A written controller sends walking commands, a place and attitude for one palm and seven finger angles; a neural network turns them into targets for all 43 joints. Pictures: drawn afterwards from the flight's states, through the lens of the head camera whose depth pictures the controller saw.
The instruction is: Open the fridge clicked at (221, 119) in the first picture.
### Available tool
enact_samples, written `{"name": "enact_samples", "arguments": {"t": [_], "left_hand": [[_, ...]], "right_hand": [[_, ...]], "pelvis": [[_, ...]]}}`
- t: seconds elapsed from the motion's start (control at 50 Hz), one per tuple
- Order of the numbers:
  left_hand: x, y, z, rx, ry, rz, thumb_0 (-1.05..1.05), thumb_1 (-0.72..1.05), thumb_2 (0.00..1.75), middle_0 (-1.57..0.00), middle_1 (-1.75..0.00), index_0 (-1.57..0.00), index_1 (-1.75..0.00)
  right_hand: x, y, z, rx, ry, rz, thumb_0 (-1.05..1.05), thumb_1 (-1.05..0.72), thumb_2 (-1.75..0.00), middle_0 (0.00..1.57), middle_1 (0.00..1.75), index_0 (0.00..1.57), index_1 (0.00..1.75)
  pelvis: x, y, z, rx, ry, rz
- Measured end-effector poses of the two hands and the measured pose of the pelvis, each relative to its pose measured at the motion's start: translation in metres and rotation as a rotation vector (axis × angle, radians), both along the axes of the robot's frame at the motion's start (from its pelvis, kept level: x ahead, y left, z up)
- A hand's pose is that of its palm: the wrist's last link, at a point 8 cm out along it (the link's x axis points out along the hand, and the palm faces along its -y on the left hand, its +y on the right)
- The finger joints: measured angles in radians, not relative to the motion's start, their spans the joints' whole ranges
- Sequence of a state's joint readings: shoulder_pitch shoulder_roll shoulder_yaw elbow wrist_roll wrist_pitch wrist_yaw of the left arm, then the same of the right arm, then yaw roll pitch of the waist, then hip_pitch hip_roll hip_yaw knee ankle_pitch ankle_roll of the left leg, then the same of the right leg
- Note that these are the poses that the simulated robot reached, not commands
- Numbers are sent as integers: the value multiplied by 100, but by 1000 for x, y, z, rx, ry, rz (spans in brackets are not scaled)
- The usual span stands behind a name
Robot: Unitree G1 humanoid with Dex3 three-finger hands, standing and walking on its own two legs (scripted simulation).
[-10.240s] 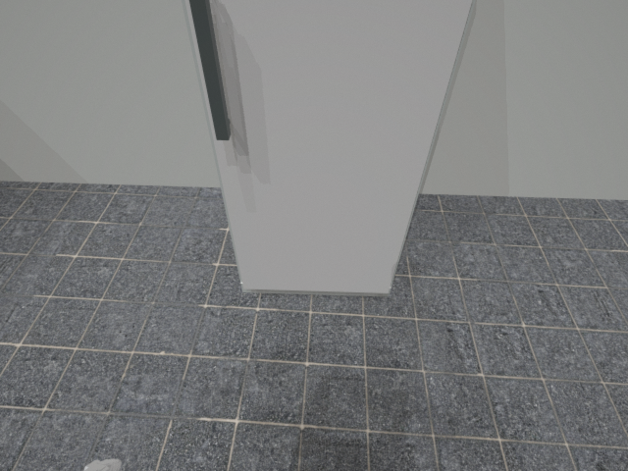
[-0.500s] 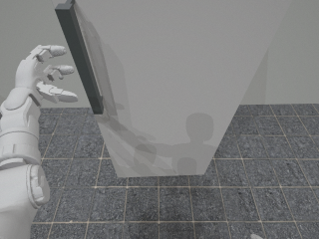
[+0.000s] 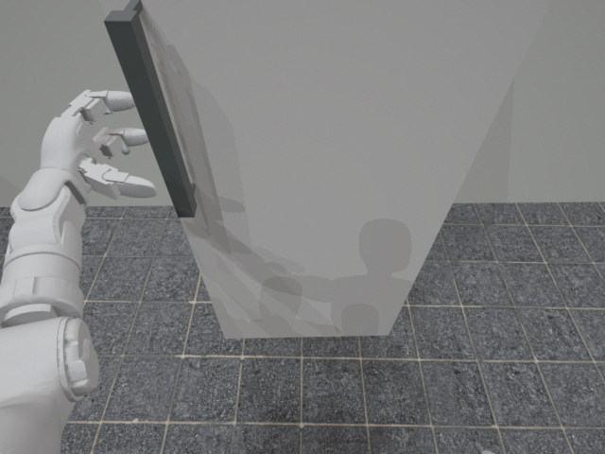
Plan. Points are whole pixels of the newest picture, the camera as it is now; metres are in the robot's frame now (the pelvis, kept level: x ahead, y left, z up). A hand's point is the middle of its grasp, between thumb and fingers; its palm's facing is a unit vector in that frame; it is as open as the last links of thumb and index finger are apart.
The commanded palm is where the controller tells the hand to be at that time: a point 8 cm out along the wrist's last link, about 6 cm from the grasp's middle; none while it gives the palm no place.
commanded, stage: feel for the door with the fingertips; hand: left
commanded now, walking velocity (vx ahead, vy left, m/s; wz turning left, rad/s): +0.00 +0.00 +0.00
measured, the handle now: (165, 126) +0.52 +0.19 +0.16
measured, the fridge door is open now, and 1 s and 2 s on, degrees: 0 0 0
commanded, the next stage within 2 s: slide the fingers in behind the handle in 0.84 s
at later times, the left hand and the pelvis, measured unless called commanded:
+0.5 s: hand (138, 145) +0.45 +0.21 +0.18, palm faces +0.03 -1.00 +0.00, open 14.0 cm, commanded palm +0.43 +0.26 +0.17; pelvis +0.00 +0.00 +0.00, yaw +0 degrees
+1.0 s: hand (144, 135) +0.47 +0.21 +0.18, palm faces +0.03 -1.00 +0.01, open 13.9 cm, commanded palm +0.44 +0.26 +0.17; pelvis +0.00 +0.01 +0.00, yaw -1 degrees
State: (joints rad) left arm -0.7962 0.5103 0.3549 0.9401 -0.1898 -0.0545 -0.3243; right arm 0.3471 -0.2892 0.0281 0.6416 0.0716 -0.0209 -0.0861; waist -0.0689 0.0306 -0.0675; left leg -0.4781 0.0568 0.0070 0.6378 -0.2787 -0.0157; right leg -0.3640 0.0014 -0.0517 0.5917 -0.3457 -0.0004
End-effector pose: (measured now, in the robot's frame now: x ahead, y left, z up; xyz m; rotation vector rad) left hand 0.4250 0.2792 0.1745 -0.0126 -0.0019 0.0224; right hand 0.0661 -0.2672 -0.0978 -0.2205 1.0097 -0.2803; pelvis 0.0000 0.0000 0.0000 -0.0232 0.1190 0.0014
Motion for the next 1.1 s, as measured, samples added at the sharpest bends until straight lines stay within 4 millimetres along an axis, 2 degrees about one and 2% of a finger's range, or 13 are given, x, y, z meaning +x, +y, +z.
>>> {"name": "enact_samples", "arguments": {"t": [0.14,0.24,0.56,0.88,1.1], "left_hand": [[3,-17,1,-4,-17,-14,-2,-50,30,-30,-120,-29,-120],[2,-23,-1,-4,-10,3,-2,-50,30,-29,-120,-30,-120],[5,-18,6,0,-10,8,-2,-50,30,-30,-120,-29,-120],[22,-22,5,0,-8,12,-2,-50,30,-30,-120,-30,-120],[22,-18,3,5,-22,1,-2,-50,30,-32,-121,-31,-120]], "right_hand": [[-4,2,-1,14,-8,-12,1,-90,-90,21,30,20,30],[-5,5,-2,26,-16,-18,1,-90,-90,21,30,20,30],[-10,4,-3,10,6,-8,1,-90,-90,21,30,21,30],[-38,5,-6,8,65,-48,1,-90,-90,21,30,20,30],[-48,6,-7,11,96,-63,1,-90,-90,21,30,20,30]], "pelvis": [[0,0,0,2,-3,-9],[0,1,1,4,-10,-14],[-5,2,0,2,-11,-2],[-5,5,-1,0,12,-16],[-4,7,-1,-3,18,-19]]}}
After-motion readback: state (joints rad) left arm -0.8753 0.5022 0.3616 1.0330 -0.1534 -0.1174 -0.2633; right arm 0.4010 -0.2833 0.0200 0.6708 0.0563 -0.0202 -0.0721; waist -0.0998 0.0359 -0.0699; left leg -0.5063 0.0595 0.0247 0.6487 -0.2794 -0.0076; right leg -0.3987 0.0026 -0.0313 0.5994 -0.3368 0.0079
